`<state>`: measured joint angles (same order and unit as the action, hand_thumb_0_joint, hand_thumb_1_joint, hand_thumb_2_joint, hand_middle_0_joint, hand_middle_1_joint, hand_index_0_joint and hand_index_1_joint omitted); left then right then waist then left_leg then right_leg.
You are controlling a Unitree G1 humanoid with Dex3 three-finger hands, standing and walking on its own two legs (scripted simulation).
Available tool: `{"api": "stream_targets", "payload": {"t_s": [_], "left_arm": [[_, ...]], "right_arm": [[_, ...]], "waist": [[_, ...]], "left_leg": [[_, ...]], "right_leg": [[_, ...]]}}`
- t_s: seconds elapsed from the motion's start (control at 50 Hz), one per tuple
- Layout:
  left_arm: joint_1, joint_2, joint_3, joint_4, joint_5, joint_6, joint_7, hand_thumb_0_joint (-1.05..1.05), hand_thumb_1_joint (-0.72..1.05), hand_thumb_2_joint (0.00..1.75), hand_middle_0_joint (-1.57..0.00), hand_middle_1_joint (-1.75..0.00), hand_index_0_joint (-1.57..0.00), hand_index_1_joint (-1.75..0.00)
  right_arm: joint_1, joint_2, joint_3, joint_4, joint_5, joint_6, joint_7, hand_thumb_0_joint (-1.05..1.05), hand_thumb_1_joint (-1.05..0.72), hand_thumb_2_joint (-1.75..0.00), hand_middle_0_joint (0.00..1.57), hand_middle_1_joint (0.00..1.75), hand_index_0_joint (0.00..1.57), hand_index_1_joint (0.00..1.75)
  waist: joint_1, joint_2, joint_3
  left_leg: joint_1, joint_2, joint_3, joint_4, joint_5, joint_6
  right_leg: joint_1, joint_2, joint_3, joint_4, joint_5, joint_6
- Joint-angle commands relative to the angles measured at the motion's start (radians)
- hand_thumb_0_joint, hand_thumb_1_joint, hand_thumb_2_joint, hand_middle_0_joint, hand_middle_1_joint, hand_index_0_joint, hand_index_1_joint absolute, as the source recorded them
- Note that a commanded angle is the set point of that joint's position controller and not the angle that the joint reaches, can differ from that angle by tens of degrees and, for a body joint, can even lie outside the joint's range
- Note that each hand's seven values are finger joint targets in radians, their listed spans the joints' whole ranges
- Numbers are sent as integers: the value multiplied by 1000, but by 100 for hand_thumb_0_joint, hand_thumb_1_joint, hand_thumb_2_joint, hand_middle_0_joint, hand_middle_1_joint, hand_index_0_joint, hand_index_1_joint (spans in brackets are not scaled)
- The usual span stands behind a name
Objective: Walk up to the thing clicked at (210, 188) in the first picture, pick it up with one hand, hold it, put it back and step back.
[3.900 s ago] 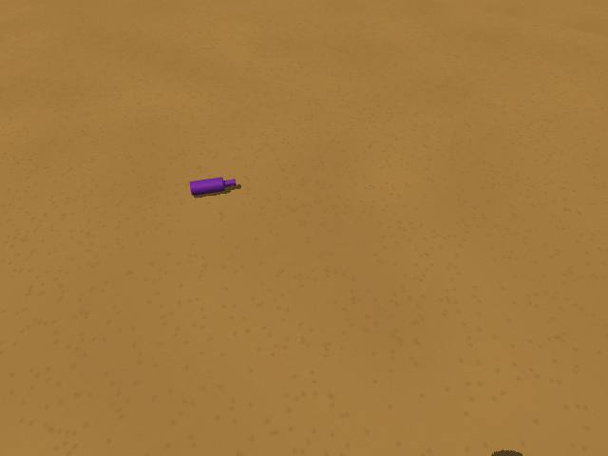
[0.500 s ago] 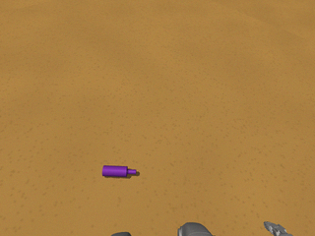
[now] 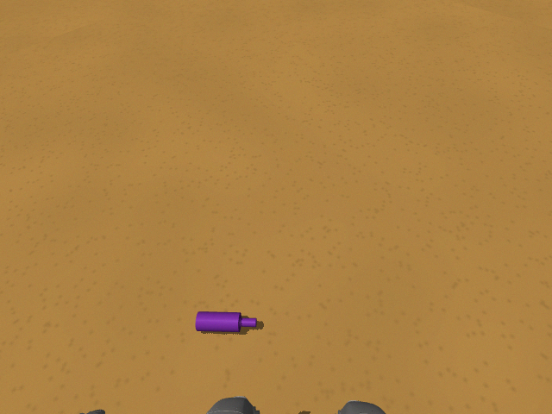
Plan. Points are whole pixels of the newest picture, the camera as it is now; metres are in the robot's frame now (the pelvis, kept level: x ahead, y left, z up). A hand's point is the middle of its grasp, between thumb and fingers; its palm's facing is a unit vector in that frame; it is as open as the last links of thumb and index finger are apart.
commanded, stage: walk up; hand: left
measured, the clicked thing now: (227, 321) +0.48 +0.24 -0.72
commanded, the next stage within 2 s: stand in 1.26 s
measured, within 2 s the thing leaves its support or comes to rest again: neither
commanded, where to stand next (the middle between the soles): +0.09 +0.02 m, yaw -1 degrees
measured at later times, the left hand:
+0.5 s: hand out of the picture +0.10 +0.28 -0.13, palm faces -0.01 -0.93 -0.36, open 7.4 cm
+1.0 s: hand out of the picture +0.13 +0.26 -0.13, palm faces -0.04 -0.94 -0.35, open 7.4 cm
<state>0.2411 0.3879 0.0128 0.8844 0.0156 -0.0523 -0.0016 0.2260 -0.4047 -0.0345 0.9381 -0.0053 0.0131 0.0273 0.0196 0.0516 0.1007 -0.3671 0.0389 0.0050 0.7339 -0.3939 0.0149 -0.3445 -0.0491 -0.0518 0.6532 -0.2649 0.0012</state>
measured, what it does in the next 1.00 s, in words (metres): steps on the spot: left foot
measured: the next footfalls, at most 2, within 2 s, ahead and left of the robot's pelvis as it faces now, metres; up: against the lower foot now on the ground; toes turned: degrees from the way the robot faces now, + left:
left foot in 0.02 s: +0.09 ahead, +0.14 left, +0.00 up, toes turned +1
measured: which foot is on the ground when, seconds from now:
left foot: up 0.00-0.00, down 0.02-1.00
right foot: down 0.00-1.00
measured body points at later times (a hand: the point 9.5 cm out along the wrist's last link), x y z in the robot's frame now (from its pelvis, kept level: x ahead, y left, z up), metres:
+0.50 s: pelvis +0.03 +0.02 +0.02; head +0.04 +0.01 +0.47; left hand +0.10 +0.32 -0.11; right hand +0.14 -0.28 -0.11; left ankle +0.05 +0.14 -0.72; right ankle +0.05 -0.13 -0.72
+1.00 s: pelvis +0.04 +0.01 +0.03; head +0.05 +0.00 +0.48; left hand +0.13 +0.31 -0.10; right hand +0.10 -0.30 -0.11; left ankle +0.05 +0.14 -0.72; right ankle +0.05 -0.13 -0.72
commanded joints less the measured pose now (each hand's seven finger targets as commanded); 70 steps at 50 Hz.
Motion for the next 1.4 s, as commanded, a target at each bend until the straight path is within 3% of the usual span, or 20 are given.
{"api": "stream_targets", "payload": {"t_s": [0.0, 0.02, 0.04, 0.06, 0.08, 0.1, 0.14, 0.16, 0.24, 0.36, 0.46, 0.58, 0.68, 0.94, 1.22, 1.28, 1.38], "left_arm": [[-50, 213, 48, -47, -17, 2, 13, 0, 90, 90, -20, -30, -20, -30], [-43, 169, 36, -38, -29, 7, 11, 0, 90, 90, -20, -30, -20, -30], [-45, 207, 47, -2, -31, 14, 18, 0, 90, 90, -20, -30, -20, -30], [-41, 208, 41, 21, -20, 14, 18, 0, 90, 90, -20, -30, -20, -30], [-35, 200, 39, 42, -20, 9, 17, 0, 90, 90, -20, -30, -20, -30], [-45, 209, 39, 56, -18, 5, 15, 0, 90, 90, -20, -30, -20, -30], [-72, 234, 39, 77, -20, -2, 14, 0, 90, 90, -20, -30, -20, -30], [-98, 230, 34, 87, -22, 0, 12, 0, 90, 90, -20, -30, -20, -30], [-111, 202, 19, 138, -25, 6, 12, 0, 90, 90, -20, -30, -20, -30], [-159, 204, 15, 187, -19, -2, 10, 0, 90, 90, -20, -30, -20, -30], [-191, 194, 15, 211, -17, 0, 10, 0, 90, 90, -20, -30, -20, -30], [-200, 186, 17, 232, -12, 6, 10, 0, 90, 90, -20, -30, -20, -30], [-213, 194, 23, 228, -3, 7, 10, 0, 90, 90, -20, -30, -20, -30], [-214, 177, 32, 216, -6, 13, 10, 0, 90, 90, -20, -30, -20, -30], [-233, 175, 36, 207, -2, 18, 11, 0, 90, 90, -20, -30, -20, -30], [-213, 172, 30, 206, -11, 20, 10, 0, 90, 90, -20, -30, -20, -30], [-213, 174, 28, 199, -9, 23, 8, 0, 90, 90, -20, -30, -20, -30]], "right_arm": [[65, -190, -54, -2, -13, -44, -28, 0, -90, -90, 20, 30, 20, 30], [1, -241, -59, -20, -16, -52, -29, 0, -90, -90, 20, 30, 20, 30], [-73, -270, -55, -26, 4, -48, -23, 0, -90, -90, 20, 30, 20, 30], [-109, -245, -46, -23, 2, -46, -20, 0, -90, -90, 20, 30, 20, 30], [-119, -221, -30, -12, 4, -44, -19, 0, -90, -90, 20, 30, 20, 30], [-139, -203, -24, -9, 3, -43, -19, 0, -90, -90, 20, 30, 20, 30], [-125, -189, -13, 18, 6, -45, -19, 0, -90, -90, 20, 30, 20, 30], [-119, -192, -14, 35, 4, -45, -20, 0, -90, -90, 20, 30, 20, 30], [-181, -197, -11, 60, 5, -42, -20, 0, -90, -90, 20, 30, 20, 30], [-202, -182, -14, 99, 11, -36, -21, 0, -90, -90, 20, 30, 20, 30], [-219, -173, -15, 125, 11, -33, -21, 0, -90, -90, 20, 30, 20, 30], [-239, -169, -17, 148, 7, -28, -20, 0, -90, -90, 20, 30, 20, 30], [-227, -166, -16, 161, 1, -23, -15, 0, -90, -90, 20, 30, 20, 30], [-190, -164, -15, 165, 0, -31, -22, 0, -90, -90, 20, 30, 20, 30], [-174, -162, -19, 159, -2, -29, -25, 0, -90, -90, 20, 30, 20, 30], [-190, -158, -14, 152, -4, -40, -29, 0, -90, -90, 20, 30, 20, 30], [-199, -158, -15, 152, -5, -40, -30, 0, -90, -90, 20, 30, 20, 30]], "waist": [[-47, -114, -144], [-11, 33, -135], [9, 72, -103], [19, 40, -98], [29, 37, -99], [21, 42, -96], [2, 50, -112], [-8, 55, -109], [9, 56, -108], [-16, -20, -144], [-19, -54, -157], [-15, -65, -138], [-20, -76, -101], [-19, -42, -148], [-28, -53, -132], [-25, -64, -137], [-28, -40, -151]], "left_leg": [[227, 19, -33, -257, 190, 24], [142, 168, -267, -337, 153, 70], [15, 223, -304, -357, 70, 136], [-7, 206, -269, -343, 86, 132], [-11, 165, -207, -322, 119, 100], [-15, 125, -164, -311, 116, 65], [27, 90, -122, -302, 147, 34], [56, 92, -128, -327, 140, 33], [101, 129, -147, -379, 156, 44], [194, 94, -84, -369, 236, 22], [240, 92, -70, -394, 297, 19], [258, 90, -68, -431, 283, 12], [246, 75, -62, -448, 172, 6], [249, 89, -59, -449, 290, 3], [243, 88, -59, -457, 278, 1], [270, 105, -66, -465, 373, -9], [288, 104, -55, -466, 367, -17]], "right_leg": [[-84, -157, 152, -83, 147, -106], [-77, -54, 84, -33, 2, -39], [38, 14, 37, -1, -150, -30], [87, 10, 44, -36, -145, -29], [122, -4, 65, -94, -88, -30], [141, -24, 79, -128, -13, -35], [147, -63, 122, -159, 94, -48], [128, -59, 114, -154, 92, -46], [149, -34, 73, -200, 68, -23], [175, -74, 110, -286, 197, -22], [195, -85, 111, -322, 221, -13], [193, -84, 108, -356, 182, -5], [154, -89, 131, -409, 40, -6], [234, -84, 110, -369, 190, -6], [236, -80, 108, -364, 191, -8], [236, -86, 109, -361, 238, -6], [234, -87, 111, -365, 225, -8]]}}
